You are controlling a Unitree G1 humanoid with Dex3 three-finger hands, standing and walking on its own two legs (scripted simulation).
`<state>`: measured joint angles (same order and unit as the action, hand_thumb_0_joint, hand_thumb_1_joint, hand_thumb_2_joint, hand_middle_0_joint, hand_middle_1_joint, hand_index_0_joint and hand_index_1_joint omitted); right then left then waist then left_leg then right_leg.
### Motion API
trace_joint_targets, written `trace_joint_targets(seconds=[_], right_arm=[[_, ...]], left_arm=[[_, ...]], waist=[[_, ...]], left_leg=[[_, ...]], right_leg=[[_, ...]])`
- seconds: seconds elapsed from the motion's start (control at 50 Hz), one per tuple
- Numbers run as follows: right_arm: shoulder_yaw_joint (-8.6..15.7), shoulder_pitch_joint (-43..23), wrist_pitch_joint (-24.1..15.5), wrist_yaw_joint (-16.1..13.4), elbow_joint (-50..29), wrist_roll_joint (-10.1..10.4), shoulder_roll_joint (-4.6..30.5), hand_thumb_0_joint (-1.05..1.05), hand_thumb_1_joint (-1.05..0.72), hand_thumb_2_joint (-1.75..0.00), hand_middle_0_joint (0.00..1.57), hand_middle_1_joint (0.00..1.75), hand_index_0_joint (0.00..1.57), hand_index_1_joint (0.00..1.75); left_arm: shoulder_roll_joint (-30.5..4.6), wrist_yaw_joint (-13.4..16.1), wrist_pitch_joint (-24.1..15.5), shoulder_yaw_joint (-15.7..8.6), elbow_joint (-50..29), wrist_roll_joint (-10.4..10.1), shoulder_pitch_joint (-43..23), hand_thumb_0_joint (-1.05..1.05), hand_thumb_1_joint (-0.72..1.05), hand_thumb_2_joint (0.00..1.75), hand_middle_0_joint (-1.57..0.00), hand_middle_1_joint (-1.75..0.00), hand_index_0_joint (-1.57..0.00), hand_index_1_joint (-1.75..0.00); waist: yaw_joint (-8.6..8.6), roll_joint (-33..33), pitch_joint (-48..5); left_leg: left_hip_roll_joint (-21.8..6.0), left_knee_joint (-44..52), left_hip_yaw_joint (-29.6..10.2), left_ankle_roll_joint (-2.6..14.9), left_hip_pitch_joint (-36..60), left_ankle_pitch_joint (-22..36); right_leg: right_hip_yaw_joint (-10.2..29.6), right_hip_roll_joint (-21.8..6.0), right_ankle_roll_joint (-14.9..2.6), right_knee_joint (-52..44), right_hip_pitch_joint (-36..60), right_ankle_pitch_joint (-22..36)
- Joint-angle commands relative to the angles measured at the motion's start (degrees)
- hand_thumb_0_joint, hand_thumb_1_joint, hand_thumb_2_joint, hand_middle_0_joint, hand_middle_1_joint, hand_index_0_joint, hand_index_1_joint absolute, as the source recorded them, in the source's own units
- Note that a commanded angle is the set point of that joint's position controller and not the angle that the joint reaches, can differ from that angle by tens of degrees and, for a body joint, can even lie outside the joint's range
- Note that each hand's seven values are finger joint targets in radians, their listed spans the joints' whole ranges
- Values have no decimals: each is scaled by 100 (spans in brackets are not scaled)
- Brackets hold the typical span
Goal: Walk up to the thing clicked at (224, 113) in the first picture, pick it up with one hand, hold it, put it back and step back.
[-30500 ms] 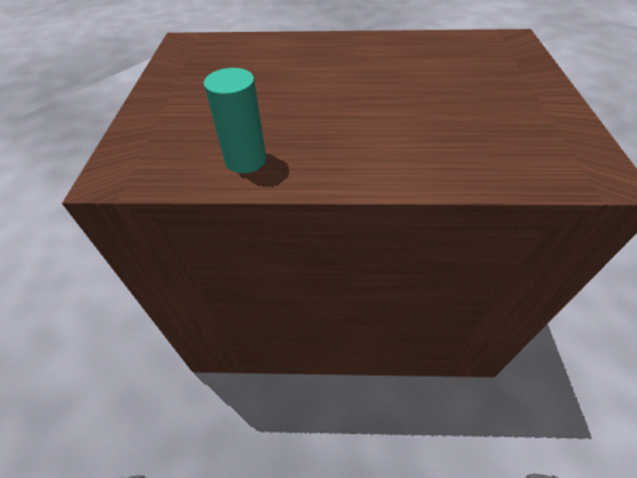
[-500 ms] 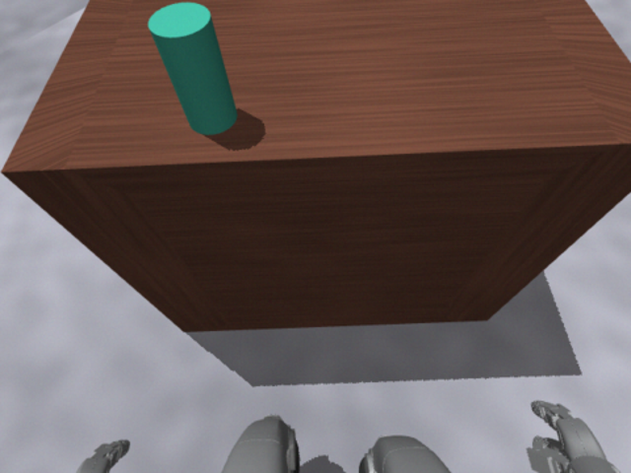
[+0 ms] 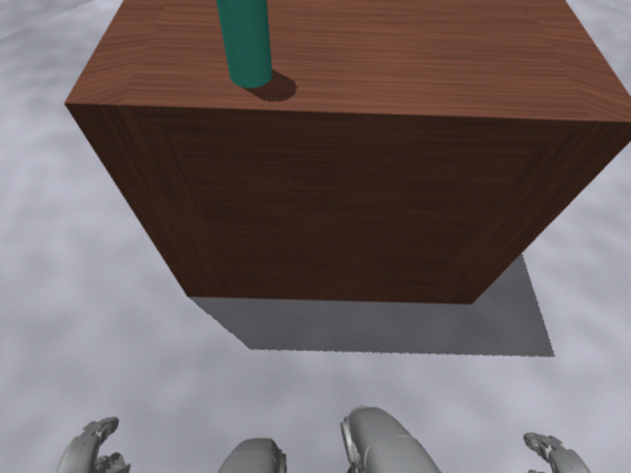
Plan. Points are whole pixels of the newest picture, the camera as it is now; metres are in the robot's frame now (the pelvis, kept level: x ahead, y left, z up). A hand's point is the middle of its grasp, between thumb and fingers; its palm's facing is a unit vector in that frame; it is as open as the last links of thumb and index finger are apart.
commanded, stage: step back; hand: left
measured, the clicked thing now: (245, 32) +0.72 +0.13 +0.12
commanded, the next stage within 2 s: none
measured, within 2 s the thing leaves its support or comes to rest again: neither
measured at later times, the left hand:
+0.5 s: hand out of the picture -0.04 +0.25 -0.13, palm faces -0.01 -0.90 -0.44, open 7.4 cm
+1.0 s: hand out of the picture -0.27 +0.22 -0.14, palm faces -0.03 -0.91 -0.41, open 7.4 cm
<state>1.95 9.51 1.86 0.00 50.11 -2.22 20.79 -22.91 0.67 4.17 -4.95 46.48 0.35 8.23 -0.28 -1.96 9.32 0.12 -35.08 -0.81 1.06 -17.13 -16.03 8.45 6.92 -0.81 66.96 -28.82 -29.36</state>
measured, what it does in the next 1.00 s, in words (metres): walks backwards: right foot, then left foot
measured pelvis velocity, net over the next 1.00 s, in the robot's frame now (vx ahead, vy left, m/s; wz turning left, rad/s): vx -0.33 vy -0.04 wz -0.05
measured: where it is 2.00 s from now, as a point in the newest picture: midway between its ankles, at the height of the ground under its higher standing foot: outside the picture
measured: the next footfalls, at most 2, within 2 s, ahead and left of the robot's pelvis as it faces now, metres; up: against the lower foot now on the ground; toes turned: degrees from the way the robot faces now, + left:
right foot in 0.20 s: -0.07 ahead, -0.15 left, +0.00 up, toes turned -1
left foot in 0.54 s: -0.15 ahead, +0.10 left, +0.00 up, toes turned -1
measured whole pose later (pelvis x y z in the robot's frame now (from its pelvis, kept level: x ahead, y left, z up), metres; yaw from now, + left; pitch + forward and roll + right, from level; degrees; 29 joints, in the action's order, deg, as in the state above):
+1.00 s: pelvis -0.33 -0.04 +0.00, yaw -3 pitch -2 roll +1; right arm 3.1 7.7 3.8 -0.4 49.9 -0.8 23.8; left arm -20.2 0.1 1.8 -3.4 53.0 2.3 13.7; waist -2.5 1.7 6.3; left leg 4.2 -60.6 -7.5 -0.4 -30.1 -25.8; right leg 1.6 -0.3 -1.2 37.6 -14.8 -20.8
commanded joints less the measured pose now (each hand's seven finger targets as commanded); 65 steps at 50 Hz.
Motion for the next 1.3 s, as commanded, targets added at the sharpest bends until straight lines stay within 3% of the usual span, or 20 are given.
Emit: trace_joint_targets(seconds=[0.0, 0.16, 0.2, 0.22, 0.24, 0.3, 0.42, 0.5, 0.52, 0.56, 0.64, 0.76, 0.82, 0.86, 0.88, 0.96, 1.06, 1.12, 1.18, 1.28], right_arm=[[452, -273, -173, -163, -616, 9, 1438, 0, -90, -90, 20, 30, 20, 30], [496, -351, 36, -123, -765, 113, 1727, 0, -90, -90, 20, 30, 20, 30], [349, -267, 61, -106, -865, 204, 1222, 0, -90, -90, 20, 30, 20, 30], [391, -596, 68, -212, -897, 223, 1201, 0, -90, -90, 20, 30, 20, 30], [465, -590, 87, -232, -823, 203, 1423, 0, -90, -90, 20, 30, 20, 30], [381, -2, 14, -216, -531, 264, 1274, 0, -90, -90, 20, 30, 20, 30], [310, -130, -56, -192, -645, 121, 1111, 0, -90, -90, 20, 30, 20, 30], [402, 622, -108, -154, -332, 87, 1167, 0, -90, -90, 20, 30, 20, 30], [481, 518, -116, -162, -345, 31, 1398, 0, -90, -90, 20, 30, 20, 30], [644, 170, -94, -95, -554, 43, 2407, 0, -90, -90, 20, 30, 20, 30], [412, -548, -127, -177, -611, 1, 1609, 0, -90, -90, 20, 30, 20, 30], [450, -61, -12, -146, -541, -2, 1549, 0, -90, -90, 20, 30, 20, 30], [426, -404, 114, -87, -549, 102, 1607, 0, -90, -90, 20, 30, 20, 30], [272, -481, 79, -96, -766, 138, 998, 0, -90, -90, 20, 30, 20, 30], [409, -660, 107, -167, -725, 108, 1278, 0, -90, -90, 20, 30, 20, 30], [406, -22, 14, -115, -301, 166, 1315, 0, -90, -90, 20, 30, 20, 30], [355, -379, -149, 9, -284, 21, 1147, 0, -90, -90, 20, 30, 20, 30], [426, 167, -291, -12, 127, 20, 1100, 0, -90, -90, 20, 30, 20, 30], [566, 22, -353, 2, 96, 27, 1993, 0, -90, -90, 20, 30, 20, 30], [337, -439, -352, 31, 131, 41, 1396, 0, -90, -90, 20, 30, 20, 30]], left_arm=[[-959, 11, -192, -315, -320, 63, 351, 0, 90, 90, -20, -30, -20, -30], [-810, -14, -312, -230, 82, 100, 1153, 0, 90, 90, -20, -30, -20, -30], [-1537, -8, -363, -431, 2, 259, 959, 0, 90, 90, -20, -30, -20, -30], [-2159, -11, -320, -541, -170, 216, 573, 0, 90, 90, -20, -30, -20, -30], [-2032, 9, -365, -493, -335, 228, 269, 0, 90, 90, -20, -30, -20, -30], [-1340, 79, -378, -331, -437, 198, -354, 0, 90, 90, -20, -30, -20, -30], [-1281, 183, -302, -303, -440, 210, 342, 0, 90, 90, -20, -30, -20, -30], [-1303, 133, -179, -234, -573, 73, -91, 0, 90, 90, -20, -30, -20, -30], [-1095, 115, -152, -146, -599, 76, 3, 0, 90, 90, -20, -30, -20, -30], [-1126, 175, -134, -226, -625, 29, -329, 0, 90, 90, -20, -30, -20, -30], [-1093, 108, -106, -257, -176, -20, 282, 0, 90, 90, -20, -30, -20, -30], [-899, 25, -280, -171, -130, 77, 234, 0, 90, 90, -20, -30, -20, -30], [-889, 44, -399, -171, 358, 123, 1024, 0, 90, 90, -20, -30, -20, -30], [-1931, 51, -446, -465, 197, 272, 719, 0, 90, 90, -20, -30, -20, -30], [-2257, 81, -450, -509, 13, 284, 272, 0, 90, 90, -20, -30, -20, -30], [-1411, 125, -561, -303, -89, 239, -377, 0, 90, 90, -20, -30, -20, -30], [-1486, 38, -573, -341, 161, 262, 408, 0, 90, 90, -20, -30, -20, -30], [-1277, -16, -476, -171, 137, 184, 182, 0, 90, 90, -20, -30, -20, -30], [-1197, -23, -475, -145, 267, 82, -134, 0, 90, 90, -20, -30, -20, -30], [-903, -97, -654, -110, 680, 62, 435, 0, 90, 90, -20, -30, -20, -30]], waist=[[-38, 1056, -874], [-203, 1415, -1654], [-71, -266, -1130], [-431, -1571, -849], [-280, -1188, -483], [143, -512, -577], [-344, -840, -976], [18, -721, -1399], [-50, -244, -1367], [236, 1478, -1177], [-298, 778, -891], [90, 1242, -1325], [-250, 1203, -1535], [-308, -1107, -974], [-476, -1165, -658], [101, -340, -571], [-440, -885, -665], [-72, -526, -874], [131, 1006, -665], [-241, 933, -686]], left_leg=[[-1468, 1028, -1240, 1326, 706, 2291], [-1266, 138, -858, 903, 767, 2136], [-164, -799, -580, 142, -1298, -107], [541, -2286, -423, -88, -1247, -1945], [330, -3178, -1092, -137, -1092, -1944], [628, -3485, -866, -91, -1008, -1208], [242, -1452, -340, -184, -1099, -1475], [191, 1031, 208, -23, 263, 254], [-353, 1236, -669, 207, 691, 653], [-2434, 1670, -3112, 1696, -223, 1773], [-1605, 1210, -1376, 1271, -258, 2095], [-1406, 679, -1150, 1191, 1100, 2109], [-1118, 156, -784, 772, 359, 1018], [473, -1355, -422, 21, -1812, -1495], [178, -2487, -1082, -167, -1244, -1890], [328, -3169, -836, -191, -944, -947], [37, -592, -134, -214, -920, -1474], [227, 1474, 155, -35, 893, -318], [-1915, 2279, -3043, 1271, -18, -2974], [-942, 1375, -1189, 558, -344, -883]], right_leg=[[36, -229, 236, -39, 153, -77], [-954, -534, 22, -4283, 1862, 1391], [1084, -1697, -452, -4548, 2311, 1505], [2352, -3004, -1499, -5063, 886, 1600], [2484, -3191, -1680, -5107, 285, 1843], [429, -2045, -1084, -4181, 776, 3366], [442, -2174, -1121, -3681, 2400, 4348], [233, -1960, -736, -2962, 2005, 3760], [138, -1672, -466, -2632, 1240, 2864], [-333, -312, 22, -354, 510, -960], [119, -189, 10, 796, 438, -38], [-608, -572, 166, -2381, 799, -51], [-979, -497, -34, -4537, 2057, 1251], [1999, -2399, -852, -5074, 1944, 303], [2860, -3374, -1705, -5351, 443, 103], [518, -2108, -1091, -4379, 739, 1602], [663, -2064, -1002, -4480, 1888, -60], [147, -1818, -678, -3739, 1140, 782], [-716, -932, -17, -1888, 474, -428], [-986, -748, -49, -3948, 1910, 966]])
